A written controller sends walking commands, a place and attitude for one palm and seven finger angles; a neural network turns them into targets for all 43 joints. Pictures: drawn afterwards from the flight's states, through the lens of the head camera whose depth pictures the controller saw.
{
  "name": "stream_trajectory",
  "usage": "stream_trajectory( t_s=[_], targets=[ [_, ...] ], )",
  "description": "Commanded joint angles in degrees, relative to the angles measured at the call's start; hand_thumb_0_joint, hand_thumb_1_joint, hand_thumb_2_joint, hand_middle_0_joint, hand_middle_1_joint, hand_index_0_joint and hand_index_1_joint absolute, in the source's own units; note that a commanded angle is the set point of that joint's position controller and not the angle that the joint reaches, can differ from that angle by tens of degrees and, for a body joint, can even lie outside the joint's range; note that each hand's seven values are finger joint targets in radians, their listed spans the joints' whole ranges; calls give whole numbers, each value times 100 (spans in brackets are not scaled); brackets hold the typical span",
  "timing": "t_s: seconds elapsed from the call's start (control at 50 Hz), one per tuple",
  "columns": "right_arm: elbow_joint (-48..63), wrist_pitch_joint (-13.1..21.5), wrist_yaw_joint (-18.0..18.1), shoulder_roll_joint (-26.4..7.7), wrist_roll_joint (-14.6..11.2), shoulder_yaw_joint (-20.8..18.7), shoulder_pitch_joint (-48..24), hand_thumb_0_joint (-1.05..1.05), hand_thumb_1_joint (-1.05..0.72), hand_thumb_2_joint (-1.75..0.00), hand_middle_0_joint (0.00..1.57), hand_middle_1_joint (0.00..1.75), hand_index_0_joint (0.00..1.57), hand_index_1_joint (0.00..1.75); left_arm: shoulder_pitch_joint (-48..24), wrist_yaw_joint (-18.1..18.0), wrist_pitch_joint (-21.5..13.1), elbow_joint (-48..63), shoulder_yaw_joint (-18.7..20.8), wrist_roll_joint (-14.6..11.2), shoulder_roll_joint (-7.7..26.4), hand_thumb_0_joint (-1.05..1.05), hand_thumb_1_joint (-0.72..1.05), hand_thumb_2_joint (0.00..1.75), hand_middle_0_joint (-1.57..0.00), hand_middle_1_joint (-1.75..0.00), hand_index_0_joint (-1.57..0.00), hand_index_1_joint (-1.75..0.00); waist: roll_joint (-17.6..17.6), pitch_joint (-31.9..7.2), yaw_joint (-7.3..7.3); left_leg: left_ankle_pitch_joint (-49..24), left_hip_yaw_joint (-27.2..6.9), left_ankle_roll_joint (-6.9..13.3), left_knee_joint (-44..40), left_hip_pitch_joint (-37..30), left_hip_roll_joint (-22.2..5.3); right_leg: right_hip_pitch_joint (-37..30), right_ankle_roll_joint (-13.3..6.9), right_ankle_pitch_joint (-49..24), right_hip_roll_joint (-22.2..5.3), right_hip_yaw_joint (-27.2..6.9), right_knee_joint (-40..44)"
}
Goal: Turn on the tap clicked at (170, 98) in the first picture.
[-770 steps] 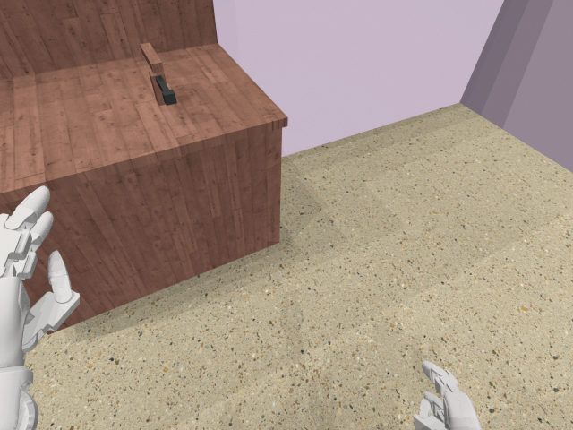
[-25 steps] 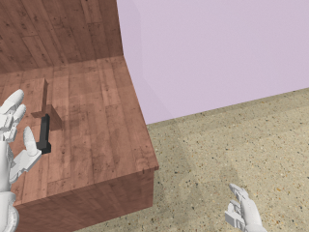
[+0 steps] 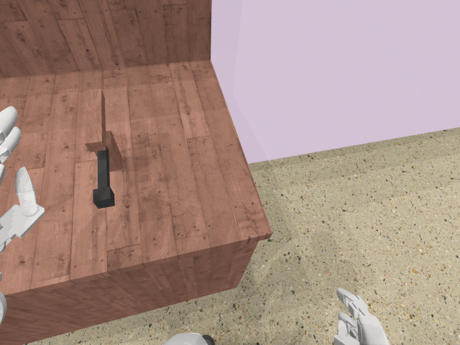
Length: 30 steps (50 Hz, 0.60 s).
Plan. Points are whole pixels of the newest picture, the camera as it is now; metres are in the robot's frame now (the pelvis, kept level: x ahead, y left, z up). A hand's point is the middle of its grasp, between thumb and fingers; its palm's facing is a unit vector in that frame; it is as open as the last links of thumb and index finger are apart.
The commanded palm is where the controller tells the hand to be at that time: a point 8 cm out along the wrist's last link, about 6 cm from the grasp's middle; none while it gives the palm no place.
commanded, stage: come to a stop and stand still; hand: left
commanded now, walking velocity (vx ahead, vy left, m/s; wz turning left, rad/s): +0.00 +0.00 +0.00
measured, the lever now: (104, 197) +0.33 +0.26 +0.01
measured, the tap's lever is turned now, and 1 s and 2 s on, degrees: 0 0 0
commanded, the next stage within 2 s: look again from close up in 0.24 s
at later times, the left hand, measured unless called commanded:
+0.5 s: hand (59, 219) +0.22 +0.23 +0.17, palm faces +0.33 -0.86 -0.39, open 7.4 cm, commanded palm +0.16 +0.27 +0.18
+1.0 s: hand (77, 219) +0.23 +0.21 +0.16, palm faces +0.33 -0.86 -0.38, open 7.4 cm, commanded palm +0.17 +0.25 +0.18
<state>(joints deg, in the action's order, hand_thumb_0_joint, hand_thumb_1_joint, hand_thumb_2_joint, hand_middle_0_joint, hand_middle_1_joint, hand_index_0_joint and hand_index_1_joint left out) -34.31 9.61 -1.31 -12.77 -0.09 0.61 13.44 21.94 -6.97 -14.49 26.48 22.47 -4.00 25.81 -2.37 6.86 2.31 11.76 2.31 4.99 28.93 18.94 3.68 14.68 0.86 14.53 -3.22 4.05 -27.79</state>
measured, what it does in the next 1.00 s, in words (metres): stands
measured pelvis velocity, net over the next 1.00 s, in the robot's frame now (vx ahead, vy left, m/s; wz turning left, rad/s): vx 0.01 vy -0.03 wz -0.02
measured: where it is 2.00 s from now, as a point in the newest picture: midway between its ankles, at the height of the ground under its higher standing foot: outside the picture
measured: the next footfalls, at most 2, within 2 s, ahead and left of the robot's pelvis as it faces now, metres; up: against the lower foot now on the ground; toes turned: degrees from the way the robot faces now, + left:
none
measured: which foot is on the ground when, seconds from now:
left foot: down 0.00-1.00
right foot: down 0.00-1.00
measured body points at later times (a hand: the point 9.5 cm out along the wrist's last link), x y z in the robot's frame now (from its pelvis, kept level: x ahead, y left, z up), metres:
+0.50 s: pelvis +0.00 -0.01 +0.00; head +0.04 +0.00 +0.45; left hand +0.20 +0.27 +0.19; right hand +0.20 -0.23 -0.06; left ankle +0.04 +0.05 -0.74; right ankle +0.00 -0.15 -0.74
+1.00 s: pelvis +0.01 -0.03 +0.01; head +0.02 -0.02 +0.46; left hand +0.20 +0.25 +0.18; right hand +0.18 -0.26 -0.07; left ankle +0.04 +0.05 -0.74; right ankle +0.00 -0.15 -0.74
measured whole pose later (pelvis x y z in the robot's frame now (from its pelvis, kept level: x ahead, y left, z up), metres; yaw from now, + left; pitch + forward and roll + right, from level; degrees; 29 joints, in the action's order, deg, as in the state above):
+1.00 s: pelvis +0.01 -0.03 +0.01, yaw -1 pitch -1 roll -2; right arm -32.7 4.9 2.2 -12.6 -1.2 0.8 10.6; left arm 26.7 -5.6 -9.9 26.7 19.3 -4.3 21.4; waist 0.7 2.8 0.6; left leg 11.1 2.0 2.8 25.5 13.8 0.7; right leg 8.5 0.2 11.8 0.0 3.9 -21.2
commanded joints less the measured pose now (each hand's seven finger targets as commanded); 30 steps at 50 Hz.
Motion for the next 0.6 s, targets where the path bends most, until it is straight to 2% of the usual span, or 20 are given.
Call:
stream_trajectory(
  t_s=[0.0,0.04,0.08,0.1,0.12,0.16,0.18,0.2,0.22,0.26,0.28,0.3,0.32,0.36,0.38,0.4,0.42,0.48,0.5,0.58],
  targets=[
    [849,435,-5,-789,-1,-377,-433,0,-90,-90,20,30,20,30,34,-90,-519,1730,593,-27,879,0,90,90,-20,-30,-20,-30,1016,-1843,-62,-1387,-1246,-708,-820,-1302,-1072,-79,-228,-110,-83,-296,-136],
    [833,369,6,-793,-20,-417,-453,0,-90,-90,20,30,20,30,238,-62,-468,1253,669,-66,785,0,90,90,-20,-30,-20,-30,691,-1636,-71,-1510,-1227,-715,-868,-1196,-1141,33,-204,-29,-100,-289,-126],
    [820,284,38,-802,-61,-433,-552,0,-90,-90,20,30,20,30,328,-51,-368,823,806,-83,817,0,90,90,-20,-30,-20,-30,576,-1507,-80,-1705,-1200,-785,-968,-1289,-1194,173,-187,-5,-84,-284,-176],
    [832,223,60,-759,-34,-417,-515,0,-90,-90,20,30,20,30,166,-5,-375,836,633,-91,636,0,90,90,-20,-30,-20,-30,482,-1386,-96,-1695,-1188,-826,-1035,-1159,-1218,176,-171,21,-91,-232,-149],
    [878,197,81,-762,-63,-423,-594,0,-90,-90,20,30,20,30,55,6,-350,778,721,-93,783,0,90,90,-20,-30,-20,-30,484,-1344,-97,-1532,-1184,-818,-1051,-1096,-1212,118,-166,6,-125,-262,-79],
    [930,142,111,-705,-92,-385,-690,0,-90,-90,20,30,20,30,-45,47,-289,642,638,-120,691,0,90,90,-20,-30,-20,-30,317,-1252,-101,-941,-1111,-794,-1087,-921,-1134,-41,-174,-236,-182,-344,167],
    [949,119,132,-719,-126,-377,-794,0,-90,-90,20,30,20,30,-95,30,-243,647,703,-114,756,0,90,90,-20,-30,-20,-30,322,-1300,-96,-808,-1074,-798,-1113,-962,-1083,-119,-186,-335,-167,-413,198],
    [958,94,134,-675,-98,-352,-760,0,-90,-90,20,30,20,30,-159,69,-265,779,474,-99,531,0,90,90,-20,-30,-20,-30,299,-1323,-108,-648,-1035,-769,-1087,-912,-1053,-208,-198,-425,-175,-390,300],
    [1003,107,142,-690,-117,-359,-783,0,-90,-90,20,30,20,30,-213,68,-257,911,517,-96,668,0,90,90,-20,-30,-20,-30,330,-1375,-119,-615,-1033,-770,-1059,-967,-1005,-264,-210,-478,-199,-440,316],
    [1066,115,140,-674,-97,-318,-866,0,-90,-90,20,30,20,30,-303,74,-254,1279,391,-62,615,0,90,90,-20,-30,-20,-30,575,-1470,-111,-564,-1020,-754,-1044,-1014,-977,-363,-219,-509,-189,-453,324],
    [1083,109,149,-689,-111,-312,-963,0,-90,-90,20,30,20,30,-357,33,-216,1452,530,-31,789,0,90,90,-20,-30,-20,-30,792,-1543,-93,-527,-1056,-767,-1080,-1041,-979,-419,-220,-478,-158,-471,268],
    [1094,94,153,-641,-66,-277,-932,0,-90,-90,20,30,20,30,-280,45,-232,1519,361,-26,579,0,90,90,-20,-30,-20,-30,770,-1520,-87,-395,-1025,-708,-1072,-930,-983,-489,-221,-509,-154,-429,351],
    [1121,115,156,-657,-82,-288,-904,0,-90,-90,20,30,20,30,-280,32,-234,1690,427,-23,703,0,90,90,-20,-30,-20,-30,894,-1580,-110,-521,-1035,-717,-1000,-954,-938,-556,-241,-606,-173,-465,337],
    [1140,108,164,-634,-67,-254,-914,0,-90,-90,20,30,20,30,-78,13,-205,1683,490,-44,735,0,90,90,-20,-30,-20,-30,954,-1535,-98,-595,-1011,-705,-935,-898,-900,-601,-251,-663,-203,-481,422],
    [1122,86,186,-659,-87,-272,-965,0,-90,-90,20,30,20,30,-8,-28,-152,1627,723,-32,937,0,90,90,-20,-30,-20,-30,865,-1541,-89,-608,-992,-711,-892,-910,-882,-616,-255,-706,-205,-512,443],
    [1115,50,196,-616,-57,-246,-918,0,-90,-90,20,30,20,30,27,-2,-168,1568,514,-69,647,0,90,90,-20,-30,-20,-30,790,-1497,-112,-501,-946,-664,-875,-820,-868,-626,-266,-718,-226,-497,539],
    [1131,58,213,-649,-88,-270,-896,0,-90,-90,20,30,20,30,-2,0,-171,1562,588,-71,759,0,90,90,-20,-30,-20,-30,802,-1446,-142,-515,-961,-656,-842,-811,-845,-614,-276,-740,-241,-533,561],
    [1096,6,268,-662,-126,-284,-929,0,-90,-90,20,30,20,30,230,-7,-100,1232,725,-109,793,0,90,90,-20,-30,-20,-30,669,-1423,-136,-737,-917,-643,-785,-934,-824,-588,-277,-904,-273,-563,665],
    [1082,-27,276,-654,-93,-273,-871,0,-90,-90,20,30,20,30,250,34,-112,1173,535,-129,568,0,90,90,-20,-30,-20,-30,496,-1432,-149,-685,-859,-583,-767,-904,-831,-595,-261,-933,-276,-523,743],
    [1088,-56,326,-687,-182,-292,-954,0,-90,-90,20,30,20,30,237,49,-25,993,460,-114,557,0,90,90,-20,-30,-20,-30,416,-1344,-160,-669,-821,-503,-757,-1008,-822,-541,-242,-964,-306,-617,843]
  ],
)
